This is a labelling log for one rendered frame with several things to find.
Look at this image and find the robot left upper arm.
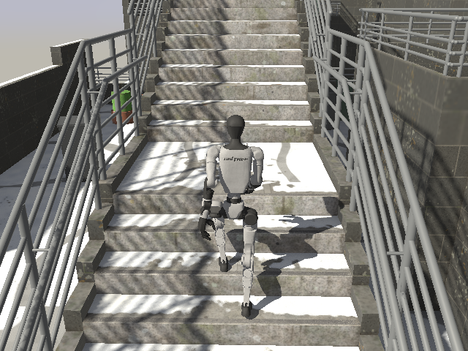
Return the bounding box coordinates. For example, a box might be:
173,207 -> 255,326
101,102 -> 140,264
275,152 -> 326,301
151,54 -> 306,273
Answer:
206,146 -> 221,188

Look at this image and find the left robot hand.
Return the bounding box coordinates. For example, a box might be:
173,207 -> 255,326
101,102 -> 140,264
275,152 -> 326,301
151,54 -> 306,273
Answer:
198,217 -> 216,241

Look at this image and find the right robot forearm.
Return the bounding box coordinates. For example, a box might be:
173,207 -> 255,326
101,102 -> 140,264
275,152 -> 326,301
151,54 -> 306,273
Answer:
248,176 -> 263,190

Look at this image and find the right robot hand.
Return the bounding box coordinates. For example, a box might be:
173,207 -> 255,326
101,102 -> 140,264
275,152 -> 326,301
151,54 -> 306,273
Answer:
240,187 -> 254,195

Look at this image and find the robot right upper arm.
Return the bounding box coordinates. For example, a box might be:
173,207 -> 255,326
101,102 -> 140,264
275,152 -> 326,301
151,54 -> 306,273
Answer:
250,146 -> 264,185

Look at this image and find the right robot foot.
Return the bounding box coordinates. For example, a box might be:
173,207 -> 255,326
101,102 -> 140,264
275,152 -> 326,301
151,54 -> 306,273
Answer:
241,301 -> 252,317

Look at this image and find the left robot forearm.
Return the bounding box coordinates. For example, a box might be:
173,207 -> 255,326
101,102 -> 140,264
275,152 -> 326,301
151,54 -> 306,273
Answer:
200,177 -> 214,219

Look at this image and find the humanoid robot head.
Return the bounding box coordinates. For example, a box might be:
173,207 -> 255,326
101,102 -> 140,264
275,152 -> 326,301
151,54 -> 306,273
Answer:
223,115 -> 248,150

